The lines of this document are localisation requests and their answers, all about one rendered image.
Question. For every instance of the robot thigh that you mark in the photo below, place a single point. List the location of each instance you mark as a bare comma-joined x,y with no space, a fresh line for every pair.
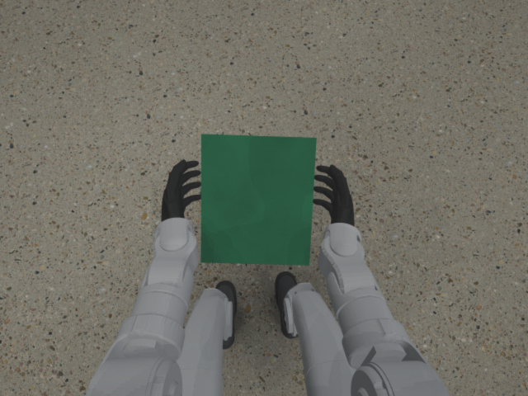
326,369
201,360

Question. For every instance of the right robot forearm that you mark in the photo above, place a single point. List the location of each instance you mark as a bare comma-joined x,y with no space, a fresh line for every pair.
369,330

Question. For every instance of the left robot hand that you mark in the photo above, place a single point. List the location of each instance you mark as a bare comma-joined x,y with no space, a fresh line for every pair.
173,205

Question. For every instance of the right robot upper arm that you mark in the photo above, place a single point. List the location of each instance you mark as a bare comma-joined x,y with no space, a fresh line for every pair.
396,378

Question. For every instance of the left robot thigh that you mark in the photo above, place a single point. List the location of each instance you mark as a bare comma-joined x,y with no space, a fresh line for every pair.
201,360

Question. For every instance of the left robot forearm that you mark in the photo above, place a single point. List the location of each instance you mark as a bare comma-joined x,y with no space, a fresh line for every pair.
155,326

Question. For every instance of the left robot upper arm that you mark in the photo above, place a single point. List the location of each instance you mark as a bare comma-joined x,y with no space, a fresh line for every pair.
137,376

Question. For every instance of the right robot hand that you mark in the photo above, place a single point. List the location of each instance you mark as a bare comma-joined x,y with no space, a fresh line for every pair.
341,209

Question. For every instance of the right robot thigh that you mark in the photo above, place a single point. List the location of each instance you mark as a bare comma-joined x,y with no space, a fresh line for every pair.
326,369

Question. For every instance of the carton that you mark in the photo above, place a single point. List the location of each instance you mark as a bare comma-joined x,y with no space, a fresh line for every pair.
257,197

